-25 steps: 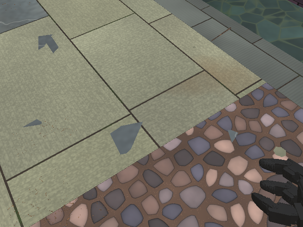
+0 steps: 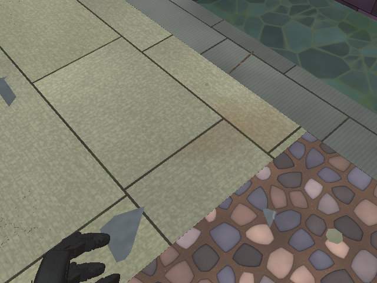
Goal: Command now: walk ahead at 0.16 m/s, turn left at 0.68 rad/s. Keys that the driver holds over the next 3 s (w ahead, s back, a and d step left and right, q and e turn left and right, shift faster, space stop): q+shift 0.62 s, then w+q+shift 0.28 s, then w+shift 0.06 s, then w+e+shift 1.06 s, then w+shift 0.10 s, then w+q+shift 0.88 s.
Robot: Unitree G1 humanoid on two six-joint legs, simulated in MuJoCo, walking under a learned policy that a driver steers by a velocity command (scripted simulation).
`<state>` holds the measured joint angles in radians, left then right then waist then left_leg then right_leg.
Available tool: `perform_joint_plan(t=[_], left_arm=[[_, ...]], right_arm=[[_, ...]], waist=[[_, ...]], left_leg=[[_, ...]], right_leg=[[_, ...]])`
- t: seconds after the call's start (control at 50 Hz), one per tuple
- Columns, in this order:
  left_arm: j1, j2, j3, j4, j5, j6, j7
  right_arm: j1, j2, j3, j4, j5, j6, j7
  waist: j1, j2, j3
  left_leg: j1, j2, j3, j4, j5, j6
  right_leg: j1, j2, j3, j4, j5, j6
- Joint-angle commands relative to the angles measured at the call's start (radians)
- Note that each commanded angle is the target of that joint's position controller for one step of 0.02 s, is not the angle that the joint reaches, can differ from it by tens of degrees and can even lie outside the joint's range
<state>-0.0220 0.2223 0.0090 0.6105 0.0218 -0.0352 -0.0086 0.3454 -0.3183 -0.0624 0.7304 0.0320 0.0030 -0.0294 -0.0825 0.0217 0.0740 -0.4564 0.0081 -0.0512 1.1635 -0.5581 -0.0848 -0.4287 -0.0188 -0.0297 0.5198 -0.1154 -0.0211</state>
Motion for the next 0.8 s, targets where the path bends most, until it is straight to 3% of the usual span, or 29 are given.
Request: perform_joint_plan(t=[0.02, 0.06, 0.12, 0.22, 0.26, 0.28, 0.3, 0.32, 0.34, 0.36, 0.38, 0.42, 0.46, 0.5, 0.62, 0.66, 0.68, 0.7, 0.72, 0.74, 0.76, 0.78, 0.8], left_arm=[[0.009, 0.146, 0.059, -0.028, 0.008, 0.004, 0.01], [-0.012, 0.147, 0.067, -0.009, 0.01, -0.006, 0.019], [-0.016, 0.172, 0.081, 0.016, -0.001, -0.006, 0.034], [0.022, 0.231, 0.108, 0.054, -0.037, 0.006, 0.017], [0.052, 0.211, 0.108, 0.077, -0.055, 0.014, 0.009], [0.111, 0.176, 0.103, 0.101, -0.046, 0.023, 0.004], [0.117, 0.141, 0.09, 0.06, 0.0, 0.032, 0.004], [0.011, 0.173, 0.094, 0.019, 0.01, 0.032, 0.016], [-0.016, 0.198, 0.102, 0.016, -0.014, 0.033, 0.025], [0.002, 0.195, 0.104, 0.022, -0.022, 0.029, 0.033], [0.025, 0.207, 0.109, 0.041, -0.014, 0.028, 0.041], [0.051, 0.203, 0.109, 0.057, -0.005, 0.022, 0.038], [0.061, 0.175, 0.099, 0.071, -0.015, 0.017, 0.032], [0.042, 0.155, 0.088, 0.072, -0.021, 0.015, 0.027], [0.048, 0.18, 0.092, 0.079, -0.03, 0.008, 0.008], [0.091, 0.198, 0.1, 0.084, -0.044, -0.004, -0.002], [0.135, 0.2, 0.107, 0.094, -0.054, -0.011, -0.006], [0.215, 0.212, 0.118, 0.116, -0.063, -0.016, -0.005], [0.32, 0.265, 0.136, 0.132, -0.058, -0.017, 0.004], [0.327, 0.334, 0.137, 0.125, -0.019, -0.023, 0.003], [0.23, 0.325, 0.137, 0.098, 0.009, -0.041, 0.001], [0.171, 0.264, 0.121, 0.071, -0.008, -0.047, 0.014], [0.164, 0.23, 0.11, 0.061, -0.027, -0.045, 0.024]], right_arm=[[0.122, -0.08, -0.036, -0.067, -0.008, 0.051, -0.021], [0.077, -0.058, -0.034, -0.095, -0.013, 0.061, -0.02], [-0.011, -0.041, -0.024, -0.135, -0.016, 0.057, 0.005], [-0.084, -0.088, -0.038, -0.182, -0.012, 0.075, 0.048], [-0.055, -0.108, -0.056, -0.176, -0.02, 0.078, 0.042], [-0.006, -0.171, -0.08, -0.166, -0.028, 0.075, 0.028], [-0.001, -0.319, -0.111, -0.197, -0.027, 0.066, 0.009], [-0.008, -0.311, -0.1, -0.229, -0.064, 0.032, 0.023], [-0.028, -0.282, -0.092, -0.224, -0.064, 0.008, 0.034], [-0.072, -0.258, -0.088, -0.223, -0.041, -0.002, 0.029], [-0.124, -0.215, -0.075, -0.235, -0.019, 0.005, 0.02], [-0.186, -0.185, -0.058, -0.267, -0.025, 0.02, 0.0], [-0.174, -0.185, -0.06, -0.272, -0.028, 0.026, -0.011], [-0.159, -0.198, -0.066, -0.272, -0.019, 0.031, -0.017], [-0.179, -0.208, -0.074, -0.287, -0.016, 0.046, -0.007], [-0.182, -0.198, -0.07, -0.287, -0.006, 0.046, -0.003], [-0.204, -0.195, -0.066, -0.289, -0.004, 0.044, 0.001], [-0.229, -0.175, -0.057, -0.293, -0.004, 0.04, 0.004], [-0.192, -0.099, -0.035, -0.283, -0.004, 0.036, 0.005], [-0.188, -0.047, -0.019, -0.318, 0.006, 0.025, 0.009], [-0.222, -0.125, -0.031, -0.342, -0.001, 0.006, 0.013], [-0.218, -0.175, -0.045, -0.322, -0.009, 0.003, 0.016], [-0.187, -0.178, -0.049, -0.296, -0.017, 0.004, 0.017]], waist=[[0.021, -0.177, -0.177], [0.019, -0.159, -0.161], [0.038, -0.13, -0.177], [0.053, -0.132, -0.165], [0.032, -0.077, -0.164], [0.028, 0.065, -0.136], [0.067, 0.405, -0.091], [0.007, 0.301, -0.187], [0.012, 0.187, -0.178], [0.048, 0.132, -0.157], [0.072, 0.096, -0.152], [0.101, 0.106, -0.186], [0.095, 0.087, -0.215], [0.082, 0.087, -0.217], [0.069, 0.153, -0.189], [0.08, 0.152, -0.21], [0.114, 0.159, -0.19], [0.165, 0.138, -0.167], [0.186, 0.003, -0.213], [0.149, -0.229, -0.172], [0.115, -0.253, -0.067], [0.11, -0.217, -0.04], [0.109, -0.178, -0.049]], left_leg=[[-0.108, 0.084, 0.013, 0.106, 0.091, -0.04], [-0.088, 0.104, 0.023, 0.019, 0.163, -0.035], [-0.009, 0.125, 0.038, -0.183, 0.289, 0.001], [0.095, 0.089, 0.114, -0.419, 0.292, 0.071], [0.208, 0.039, 0.132, -0.567, 0.374, 0.124], [0.301, 0.068, 0.022, -0.675, 0.595, 0.175], [0.429, 0.3, -0.378, -0.755, 0.919, 0.331], [0.39, 0.353, -0.541, -0.819, 0.783, 0.449], [0.381, 0.321, -0.458, -0.843, 0.672, 0.416], [0.367, 0.272, -0.407, -0.84, 0.584, 0.363], [0.355, 0.244, -0.366, -0.824, 0.56, 0.321], [0.292, 0.194, -0.314, -0.8, 0.646, 0.297], [0.313, 0.167, -0.313, -0.781, 0.673, 0.293], [0.326, 0.155, -0.351, -0.77, 0.634, 0.294], [0.265, 0.119, -0.491, -0.765, 0.509, 0.28], [0.19, 0.088, -0.533, -0.808, 0.122, 0.272], [0.093, 0.065, -0.543, -0.814, -0.041, 0.26], [-0.057, 0.029, -0.519, -0.767, -0.141, 0.226], [-0.2, -0.056, -0.374, -0.521, -0.196, 0.164], [-0.393, -0.16, -0.181, -0.245, -0.048, 0.138], [-0.486, -0.034, -0.159, -0.118, 0.087, 0.124], [-0.492, 0.005, -0.12, -0.051, 0.172, 0.103], [-0.476, 0.023, -0.088, 0.015, 0.222, 0.08]], right_leg=[[0.188, -0.288, 0.173, -0.231, 0.267, -0.228], [0.154, -0.287, 0.096, -0.257, 0.224, -0.226], [0.169, -0.293, 0.004, -0.249, 0.204, -0.21], [0.241, -0.339, -0.065, -0.173, 0.156, -0.152], [0.212, -0.296, -0.119, -0.039, 0.025, -0.07], [0.114, -0.218, -0.178, 0.146, -0.127, 0.001], [-0.219, -0.058, -0.219, 0.498, -0.549, 0.11], [-0.302, 0.018, 0.024, 0.675, -0.574, 0.108], [-0.323, 0.009, 0.082, 0.711, -0.487, 0.08], [-0.331, -0.002, 0.107, 0.675, -0.388, 0.059], [-0.326, -0.016, 0.119, 0.638, -0.322, 0.056], [-0.23, 0.012, 0.118, 0.597, -0.24, 0.069], [-0.198, 0.044, 0.125, 0.487, -0.203, 0.084], [-0.176, 0.068, 0.143, 0.369, -0.192, 0.097], [-0.046, 0.104, 0.178, 0.159, -0.2, 0.086], [0.082, 0.092, 0.169, 0.064, -0.193, 0.061], [0.196, 0.085, 0.153, -0.009, -0.174, 0.045], [0.363, 0.047, 0.156, -0.096, -0.162, 0.019], [0.544, -0.136, 0.313, -0.174, -0.336, -0.034], [0.557, -0.323, 0.662, -0.315, -0.638, -0.125], [0.444, -0.382, 0.745, -0.353, -0.721, -0.165], [0.415, -0.341, 0.632, -0.354, -0.678, -0.144], [0.417, -0.291, 0.526, -0.345, -0.603, -0.108]])
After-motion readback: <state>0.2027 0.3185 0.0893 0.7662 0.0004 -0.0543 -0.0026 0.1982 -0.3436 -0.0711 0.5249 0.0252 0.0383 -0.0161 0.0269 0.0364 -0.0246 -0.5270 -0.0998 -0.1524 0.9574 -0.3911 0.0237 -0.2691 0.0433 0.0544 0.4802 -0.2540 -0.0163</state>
